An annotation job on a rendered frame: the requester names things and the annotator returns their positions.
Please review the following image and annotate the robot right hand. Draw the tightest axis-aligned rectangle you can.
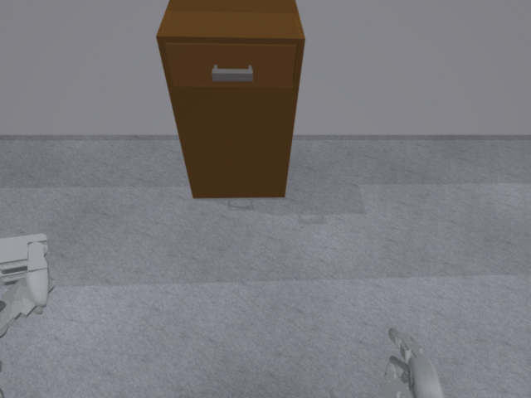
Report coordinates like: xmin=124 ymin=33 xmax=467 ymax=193
xmin=380 ymin=328 xmax=445 ymax=398

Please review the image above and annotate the drawer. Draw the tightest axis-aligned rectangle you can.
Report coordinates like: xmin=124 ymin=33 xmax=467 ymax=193
xmin=166 ymin=43 xmax=296 ymax=86

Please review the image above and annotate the robot left hand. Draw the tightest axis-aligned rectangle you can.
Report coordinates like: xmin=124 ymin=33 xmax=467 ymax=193
xmin=0 ymin=234 xmax=56 ymax=338

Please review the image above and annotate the handle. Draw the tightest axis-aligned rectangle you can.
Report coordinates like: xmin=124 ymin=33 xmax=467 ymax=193
xmin=212 ymin=65 xmax=253 ymax=81

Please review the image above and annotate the cabinet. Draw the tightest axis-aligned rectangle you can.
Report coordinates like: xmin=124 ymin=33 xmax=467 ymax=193
xmin=156 ymin=0 xmax=305 ymax=198

